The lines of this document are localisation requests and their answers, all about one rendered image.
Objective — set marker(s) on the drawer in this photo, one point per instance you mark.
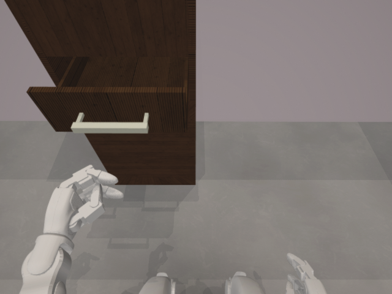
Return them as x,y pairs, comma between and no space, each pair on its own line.
119,90

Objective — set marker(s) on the robot left forearm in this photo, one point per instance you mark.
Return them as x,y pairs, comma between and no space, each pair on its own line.
46,267

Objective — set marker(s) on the robot thigh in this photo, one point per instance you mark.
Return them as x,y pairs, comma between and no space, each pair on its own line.
159,285
242,285

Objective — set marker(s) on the cabinet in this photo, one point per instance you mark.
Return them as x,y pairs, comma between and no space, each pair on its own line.
59,30

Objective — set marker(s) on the robot left hand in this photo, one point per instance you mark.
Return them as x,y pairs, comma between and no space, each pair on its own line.
61,217

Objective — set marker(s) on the robot right hand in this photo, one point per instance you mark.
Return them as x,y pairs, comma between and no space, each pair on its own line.
311,284

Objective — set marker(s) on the right robot thigh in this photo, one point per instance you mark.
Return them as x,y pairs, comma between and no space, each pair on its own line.
242,285

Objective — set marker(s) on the handle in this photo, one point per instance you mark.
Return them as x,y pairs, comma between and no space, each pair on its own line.
80,127

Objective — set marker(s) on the left robot thigh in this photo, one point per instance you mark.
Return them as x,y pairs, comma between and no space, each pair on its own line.
159,285

